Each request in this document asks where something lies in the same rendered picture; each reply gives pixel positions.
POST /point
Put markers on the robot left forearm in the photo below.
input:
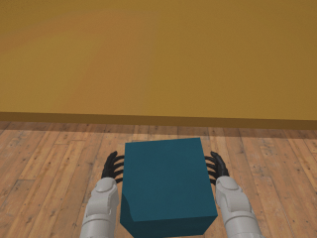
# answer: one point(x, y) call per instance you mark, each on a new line
point(99, 220)

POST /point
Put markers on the robot right forearm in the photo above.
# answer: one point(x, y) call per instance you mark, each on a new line
point(237, 213)

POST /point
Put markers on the right robot hand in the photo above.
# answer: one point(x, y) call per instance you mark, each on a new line
point(219, 167)

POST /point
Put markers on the carton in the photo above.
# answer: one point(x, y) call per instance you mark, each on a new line
point(166, 189)

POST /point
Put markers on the left robot hand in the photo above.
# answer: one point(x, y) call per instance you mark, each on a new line
point(109, 167)

